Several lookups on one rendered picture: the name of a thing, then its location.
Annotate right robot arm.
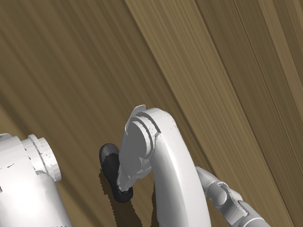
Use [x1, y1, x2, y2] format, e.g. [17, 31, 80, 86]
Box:
[207, 181, 271, 227]

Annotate right robot hand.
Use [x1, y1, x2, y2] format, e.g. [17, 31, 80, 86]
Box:
[195, 166, 219, 198]

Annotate right robot foot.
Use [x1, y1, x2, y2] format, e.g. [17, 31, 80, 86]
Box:
[99, 143, 133, 203]

